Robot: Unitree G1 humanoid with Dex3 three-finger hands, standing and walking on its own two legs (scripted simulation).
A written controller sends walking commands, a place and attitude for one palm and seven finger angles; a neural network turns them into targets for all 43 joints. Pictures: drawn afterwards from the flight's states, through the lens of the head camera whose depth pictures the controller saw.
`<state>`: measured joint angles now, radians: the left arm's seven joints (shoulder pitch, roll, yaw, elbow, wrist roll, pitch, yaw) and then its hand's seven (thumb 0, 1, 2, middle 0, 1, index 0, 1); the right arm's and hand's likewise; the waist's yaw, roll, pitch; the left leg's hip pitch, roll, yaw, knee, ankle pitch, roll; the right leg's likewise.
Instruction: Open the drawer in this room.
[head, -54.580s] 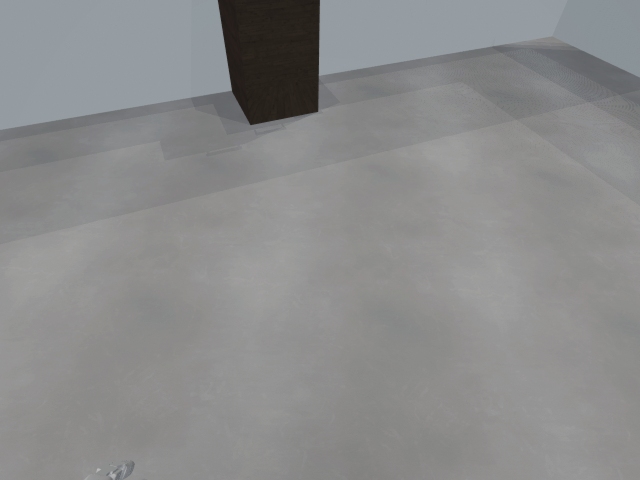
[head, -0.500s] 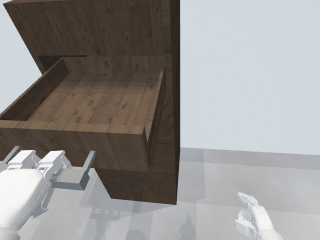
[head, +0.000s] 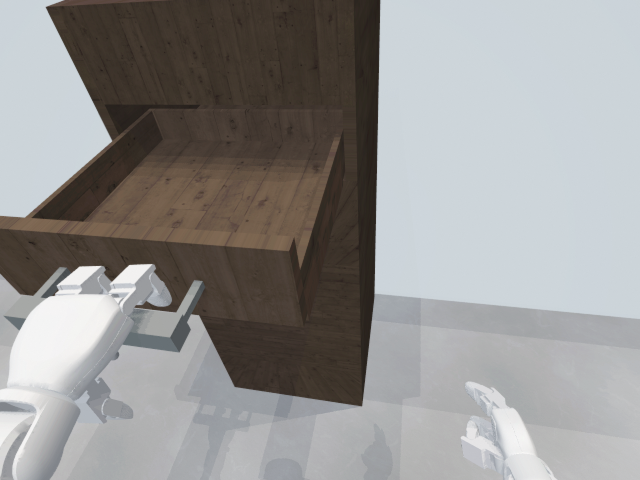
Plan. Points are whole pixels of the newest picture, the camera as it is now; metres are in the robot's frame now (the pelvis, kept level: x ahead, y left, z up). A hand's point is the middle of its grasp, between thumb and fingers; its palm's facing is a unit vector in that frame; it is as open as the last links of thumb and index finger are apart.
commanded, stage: lift the hand off the handle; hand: left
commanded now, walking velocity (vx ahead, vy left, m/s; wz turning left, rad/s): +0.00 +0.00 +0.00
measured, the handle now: (111, 302) +0.23 +0.26 +0.17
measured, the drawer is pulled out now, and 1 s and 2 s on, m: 0.30 0.30 0.30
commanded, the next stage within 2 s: draw the hand back to the body in 1.70 s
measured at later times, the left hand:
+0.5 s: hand (110, 346) +0.19 +0.25 +0.15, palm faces +0.10 -0.05 -0.99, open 13.7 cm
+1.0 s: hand (87, 306) +0.20 +0.25 +0.20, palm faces +0.16 -0.02 -0.99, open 13.2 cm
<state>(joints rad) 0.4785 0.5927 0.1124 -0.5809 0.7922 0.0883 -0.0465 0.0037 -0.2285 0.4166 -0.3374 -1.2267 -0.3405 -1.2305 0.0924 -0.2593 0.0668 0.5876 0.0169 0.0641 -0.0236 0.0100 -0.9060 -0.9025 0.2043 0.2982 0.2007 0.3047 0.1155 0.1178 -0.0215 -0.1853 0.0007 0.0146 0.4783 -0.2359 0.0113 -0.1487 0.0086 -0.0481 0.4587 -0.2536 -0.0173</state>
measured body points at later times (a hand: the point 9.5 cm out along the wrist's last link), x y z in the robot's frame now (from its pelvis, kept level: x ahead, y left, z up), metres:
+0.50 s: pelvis -0.01 -0.01 +0.00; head -0.03 -0.05 +0.45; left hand +0.18 +0.25 +0.20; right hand +0.22 -0.21 -0.09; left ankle +0.02 +0.11 -0.74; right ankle +0.00 -0.11 -0.74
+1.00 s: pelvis -0.02 +0.01 +0.00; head -0.04 -0.04 +0.45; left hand +0.18 +0.25 +0.26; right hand +0.24 -0.17 -0.08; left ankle +0.02 +0.11 -0.74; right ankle +0.00 -0.11 -0.74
